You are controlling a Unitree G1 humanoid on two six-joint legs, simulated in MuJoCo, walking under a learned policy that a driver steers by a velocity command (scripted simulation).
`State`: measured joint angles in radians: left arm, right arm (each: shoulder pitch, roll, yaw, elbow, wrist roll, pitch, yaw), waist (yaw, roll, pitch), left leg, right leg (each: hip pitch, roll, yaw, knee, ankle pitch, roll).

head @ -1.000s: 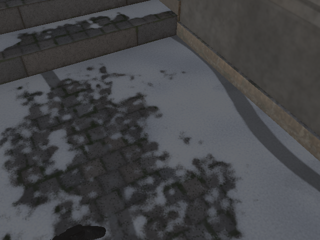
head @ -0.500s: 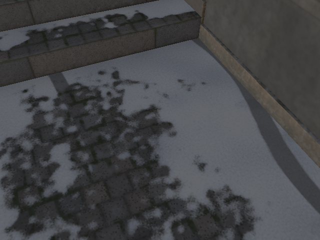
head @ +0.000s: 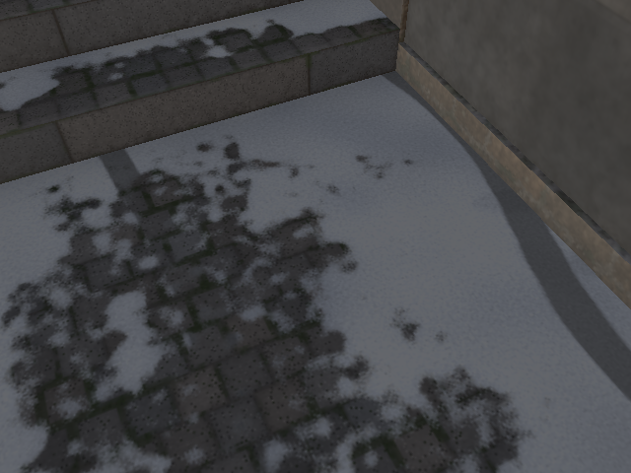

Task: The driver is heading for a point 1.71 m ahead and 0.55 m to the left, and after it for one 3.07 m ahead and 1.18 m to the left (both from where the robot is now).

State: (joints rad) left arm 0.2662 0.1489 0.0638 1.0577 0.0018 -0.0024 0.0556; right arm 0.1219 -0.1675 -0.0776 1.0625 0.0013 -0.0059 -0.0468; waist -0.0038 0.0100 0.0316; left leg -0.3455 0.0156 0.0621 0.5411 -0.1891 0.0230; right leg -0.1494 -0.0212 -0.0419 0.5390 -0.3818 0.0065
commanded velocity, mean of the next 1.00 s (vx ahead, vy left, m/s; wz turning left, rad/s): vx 0.00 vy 0.00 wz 0.00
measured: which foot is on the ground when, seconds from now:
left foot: down 0.00-1.00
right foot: down 0.00-1.00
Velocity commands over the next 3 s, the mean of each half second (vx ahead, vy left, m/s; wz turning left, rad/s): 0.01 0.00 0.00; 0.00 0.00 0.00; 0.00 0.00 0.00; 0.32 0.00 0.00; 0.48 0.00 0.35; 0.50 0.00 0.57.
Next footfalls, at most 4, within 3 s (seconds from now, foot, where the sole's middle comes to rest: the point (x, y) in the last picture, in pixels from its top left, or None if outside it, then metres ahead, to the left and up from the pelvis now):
2.18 right None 0.45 -0.15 -0.77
2.74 left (257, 393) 0.68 0.17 -0.77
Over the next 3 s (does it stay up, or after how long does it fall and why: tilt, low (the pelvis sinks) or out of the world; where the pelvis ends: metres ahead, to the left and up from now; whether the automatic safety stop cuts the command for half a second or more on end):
stays up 0.68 0.10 0.02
